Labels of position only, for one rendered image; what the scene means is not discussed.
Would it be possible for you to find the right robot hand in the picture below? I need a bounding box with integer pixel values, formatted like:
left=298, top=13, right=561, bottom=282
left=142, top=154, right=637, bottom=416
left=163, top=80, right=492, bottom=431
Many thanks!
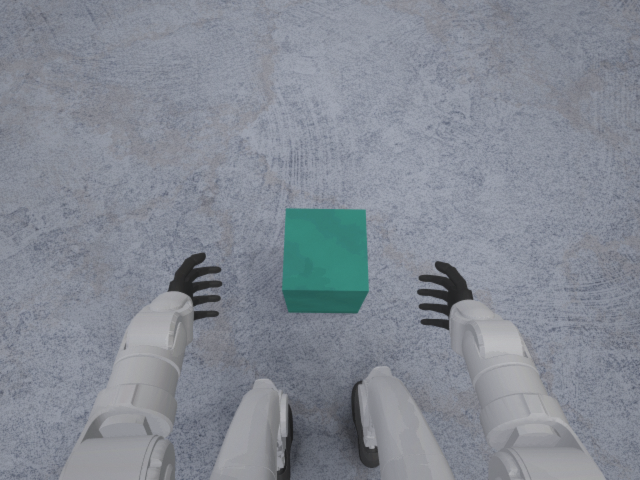
left=417, top=261, right=473, bottom=330

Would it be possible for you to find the robot right upper arm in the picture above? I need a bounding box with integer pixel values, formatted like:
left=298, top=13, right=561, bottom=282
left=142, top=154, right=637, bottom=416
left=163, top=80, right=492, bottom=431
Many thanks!
left=488, top=447, right=604, bottom=480

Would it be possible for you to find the robot right forearm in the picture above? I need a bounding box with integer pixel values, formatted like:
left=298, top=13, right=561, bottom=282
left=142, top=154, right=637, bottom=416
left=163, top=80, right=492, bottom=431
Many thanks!
left=449, top=300, right=606, bottom=480

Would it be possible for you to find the robot left thigh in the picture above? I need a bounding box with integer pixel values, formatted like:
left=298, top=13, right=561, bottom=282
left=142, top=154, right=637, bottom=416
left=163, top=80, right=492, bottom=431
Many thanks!
left=209, top=388, right=288, bottom=480

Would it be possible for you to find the robot left forearm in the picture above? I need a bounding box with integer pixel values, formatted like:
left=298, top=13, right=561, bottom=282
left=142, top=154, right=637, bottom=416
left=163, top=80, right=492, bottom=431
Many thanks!
left=58, top=291, right=194, bottom=480

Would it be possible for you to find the robot left shin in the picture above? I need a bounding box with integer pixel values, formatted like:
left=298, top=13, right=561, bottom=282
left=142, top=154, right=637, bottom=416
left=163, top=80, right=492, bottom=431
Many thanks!
left=242, top=379, right=286, bottom=468

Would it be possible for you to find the robot left upper arm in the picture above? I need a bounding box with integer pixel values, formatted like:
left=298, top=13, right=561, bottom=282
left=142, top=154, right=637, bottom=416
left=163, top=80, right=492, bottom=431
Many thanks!
left=63, top=435, right=175, bottom=480

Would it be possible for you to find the left robot hand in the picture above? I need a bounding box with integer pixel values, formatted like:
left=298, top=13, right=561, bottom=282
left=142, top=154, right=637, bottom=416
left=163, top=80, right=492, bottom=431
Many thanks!
left=167, top=253, right=222, bottom=320

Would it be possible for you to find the carton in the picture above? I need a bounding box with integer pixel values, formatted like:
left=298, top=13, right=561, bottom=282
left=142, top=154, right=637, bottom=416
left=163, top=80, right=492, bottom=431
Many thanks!
left=282, top=208, right=369, bottom=313

